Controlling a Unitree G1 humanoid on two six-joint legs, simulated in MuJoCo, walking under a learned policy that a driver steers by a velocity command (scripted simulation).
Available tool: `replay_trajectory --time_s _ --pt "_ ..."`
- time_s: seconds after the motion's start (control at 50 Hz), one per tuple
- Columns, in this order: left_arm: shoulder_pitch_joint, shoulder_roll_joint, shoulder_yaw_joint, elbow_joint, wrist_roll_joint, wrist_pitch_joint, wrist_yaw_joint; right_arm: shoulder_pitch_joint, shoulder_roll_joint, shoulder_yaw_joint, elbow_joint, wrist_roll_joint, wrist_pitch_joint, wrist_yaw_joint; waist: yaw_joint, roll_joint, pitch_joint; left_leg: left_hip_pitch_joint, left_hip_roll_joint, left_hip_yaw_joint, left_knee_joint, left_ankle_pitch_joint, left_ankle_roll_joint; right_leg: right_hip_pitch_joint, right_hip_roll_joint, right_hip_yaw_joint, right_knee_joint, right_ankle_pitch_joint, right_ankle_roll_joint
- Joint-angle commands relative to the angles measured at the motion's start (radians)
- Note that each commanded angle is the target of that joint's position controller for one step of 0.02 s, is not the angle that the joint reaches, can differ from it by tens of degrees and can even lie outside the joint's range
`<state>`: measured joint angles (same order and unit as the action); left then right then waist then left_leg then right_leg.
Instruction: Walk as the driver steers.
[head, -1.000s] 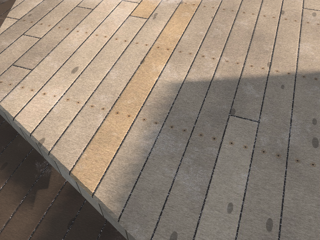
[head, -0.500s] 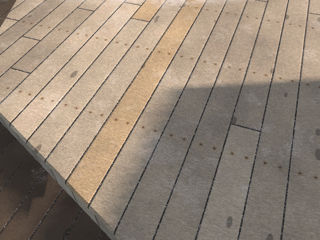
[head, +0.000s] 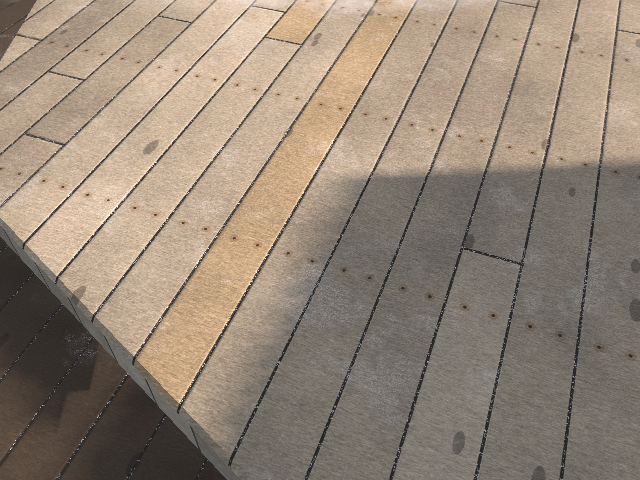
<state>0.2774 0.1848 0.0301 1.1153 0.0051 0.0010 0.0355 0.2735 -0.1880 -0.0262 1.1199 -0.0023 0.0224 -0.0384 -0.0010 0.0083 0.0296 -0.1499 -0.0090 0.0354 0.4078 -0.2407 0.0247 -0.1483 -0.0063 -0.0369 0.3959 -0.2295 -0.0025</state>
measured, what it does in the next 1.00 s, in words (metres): stands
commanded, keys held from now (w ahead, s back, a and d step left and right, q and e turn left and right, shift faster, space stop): no key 0.80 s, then e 0.20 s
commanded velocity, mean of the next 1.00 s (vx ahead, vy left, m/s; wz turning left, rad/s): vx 0.00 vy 0.00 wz -0.04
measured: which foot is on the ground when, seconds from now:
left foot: down 0.00-1.00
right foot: down 0.00-0.94, up 0.96-1.00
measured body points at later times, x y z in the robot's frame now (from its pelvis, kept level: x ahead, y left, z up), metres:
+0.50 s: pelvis +0.00 +0.01 +0.00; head +0.01 +0.01 +0.45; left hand -0.02 +0.24 -0.16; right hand -0.02 -0.22 -0.16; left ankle -0.01 +0.10 -0.74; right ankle -0.01 -0.12 -0.74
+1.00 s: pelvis -0.01 +0.02 -0.01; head +0.01 +0.01 +0.44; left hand +0.01 +0.27 -0.16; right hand +0.00 -0.24 -0.16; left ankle -0.01 +0.10 -0.74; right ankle -0.04 -0.10 -0.71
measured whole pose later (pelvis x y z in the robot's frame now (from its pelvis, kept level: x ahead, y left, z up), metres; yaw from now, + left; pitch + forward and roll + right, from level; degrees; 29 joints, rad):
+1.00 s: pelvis -0.01 +0.02 -0.01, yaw -4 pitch +1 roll +1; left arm 0.31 0.19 0.06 1.01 -0.02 0.02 0.07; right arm 0.29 -0.20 -0.05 0.98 -0.01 0.02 -0.09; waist 0.00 -0.01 0.03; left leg -0.23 -0.03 0.12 0.50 -0.28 0.06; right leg -0.38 -0.03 0.02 0.86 -0.49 0.03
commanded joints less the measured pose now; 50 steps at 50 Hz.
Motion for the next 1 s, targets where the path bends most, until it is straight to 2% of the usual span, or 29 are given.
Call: replay_trajectory --time_s 0.02,0.2,0.8,0.82,0.86,0.9,0.92,0.94,0.96,0.98,1.0 --pt "0.062 0.092 0.014 -0.016 0.0 -0.004 0.004 0.065 -0.085 -0.012 -0.011 0.0 -0.007 -0.002 0.0 -0.004 0.038 -0.032 0.062 -0.056 -0.069 0.138 0.001 -0.036 -0.054 0.052 -0.07 0.082 -0.014" --pt "0.09 0.082 0.016 -0.014 -0.002 -0.003 0.013 0.09 -0.073 -0.01 -0.013 0.002 -0.012 -0.006 -0.001 -0.005 0.042 -0.048 0.058 -0.057 -0.067 0.129 0.008 -0.043 -0.051 0.05 -0.062 0.07 -0.009" --pt "0.148 0.057 0.017 0.001 -0.008 -0.001 0.022 0.136 -0.05 -0.01 -0.049 0.006 -0.019 0.001 0.002 -0.003 0.046 -0.053 0.055 -0.067 -0.067 0.168 0.028 -0.051 -0.054 0.044 -0.039 0.07 0.006" --pt "0.146 0.059 0.017 -0.002 -0.009 -0.001 0.021 0.133 -0.058 -0.012 -0.053 0.005 -0.019 -0.001 0.001 -0.002 0.048 -0.039 0.053 -0.06 -0.063 0.168 0.027 -0.069 -0.054 0.05 -0.035 0.077 0.004" --pt "0.096 0.093 0.026 -0.045 -0.016 -0.001 0.025 0.119 -0.098 -0.027 -0.079 0.005 -0.017 -0.013 -0.008 0.003 0.047 -0.012 0.057 -0.055 -0.042 0.183 0.032 -0.126 -0.044 0.051 0.011 0.103 -0.002" --pt "0.046 0.106 0.034 -0.104 -0.02 0.0 0.033 0.106 -0.133 -0.042 -0.116 0.004 -0.013 -0.032 -0.015 0.027 0.014 0.007 0.088 -0.071 -0.033 0.176 0.053 -0.18 -0.032 0.05 0.095 0.112 -0.006" --pt "0.034 0.101 0.036 -0.129 -0.02 0.003 0.038 0.111 -0.147 -0.05 -0.13 0.006 -0.011 -0.042 -0.018 0.049 -0.002 0.008 0.123 -0.098 -0.045 0.157 0.077 -0.205 -0.023 0.045 0.157 0.092 -0.003" --pt "0.029 0.088 0.036 -0.152 -0.019 0.007 0.042 0.111 -0.166 -0.059 -0.143 0.008 -0.008 -0.05 -0.018 0.09 -0.014 0.003 0.183 -0.146 -0.072 0.136 0.118 -0.234 -0.01 0.033 0.251 0.011 0.004" --pt "0.034 0.078 0.037 -0.165 -0.02 0.011 0.044 0.086 -0.176 -0.064 -0.167 0.004 -0.008 -0.059 -0.021 0.142 -0.025 -0.03 0.283 -0.223 -0.106 0.148 0.191 -0.259 0.001 0.017 0.431 -0.194 0.012" --pt "0.025 0.086 0.045 -0.176 -0.027 0.014 0.044 0.062 -0.178 -0.064 -0.201 -0.015 -0.012 -0.068 -0.04 0.171 -0.028 -0.057 0.398 -0.306 -0.149 0.219 0.288 -0.325 -0.002 0.022 0.729 -0.425 0.028" --pt "0.037 0.099 0.057 -0.177 -0.033 0.019 0.043 0.029 -0.171 -0.058 -0.224 -0.023 -0.024 -0.072 -0.021 0.125 -0.013 -0.074 0.453 -0.335 -0.167 0.274 0.336 -0.393 -0.025 0.071 0.979 -0.504 0.044"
